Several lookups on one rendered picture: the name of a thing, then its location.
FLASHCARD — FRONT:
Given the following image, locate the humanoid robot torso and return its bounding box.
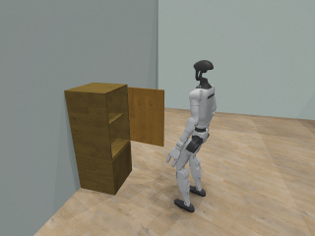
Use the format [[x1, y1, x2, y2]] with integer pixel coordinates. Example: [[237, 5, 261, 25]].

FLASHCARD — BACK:
[[191, 86, 215, 146]]

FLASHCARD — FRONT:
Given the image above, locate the right robot forearm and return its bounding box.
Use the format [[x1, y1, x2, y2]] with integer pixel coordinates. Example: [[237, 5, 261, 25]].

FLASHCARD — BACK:
[[206, 110, 216, 128]]

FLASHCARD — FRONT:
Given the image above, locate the left robot hand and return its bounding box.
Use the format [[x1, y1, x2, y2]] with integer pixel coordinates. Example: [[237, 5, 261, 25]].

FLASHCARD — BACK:
[[166, 147, 181, 168]]

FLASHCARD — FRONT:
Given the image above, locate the robot right upper arm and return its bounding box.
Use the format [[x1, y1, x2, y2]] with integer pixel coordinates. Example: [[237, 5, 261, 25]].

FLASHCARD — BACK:
[[211, 85, 217, 112]]

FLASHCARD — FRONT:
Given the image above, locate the cupboard door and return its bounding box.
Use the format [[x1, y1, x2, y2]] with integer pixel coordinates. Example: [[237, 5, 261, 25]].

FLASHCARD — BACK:
[[127, 87, 164, 147]]

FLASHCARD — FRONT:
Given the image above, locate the robot right foot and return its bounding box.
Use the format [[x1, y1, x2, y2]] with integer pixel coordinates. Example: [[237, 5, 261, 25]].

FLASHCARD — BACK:
[[189, 186, 206, 197]]

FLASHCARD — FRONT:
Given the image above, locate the left robot forearm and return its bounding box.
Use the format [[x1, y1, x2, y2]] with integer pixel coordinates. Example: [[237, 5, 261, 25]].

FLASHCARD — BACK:
[[175, 118, 195, 150]]

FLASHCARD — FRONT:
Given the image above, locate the robot left upper arm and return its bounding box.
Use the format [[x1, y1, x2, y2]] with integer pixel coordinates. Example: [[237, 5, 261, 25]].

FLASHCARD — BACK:
[[189, 89, 202, 126]]

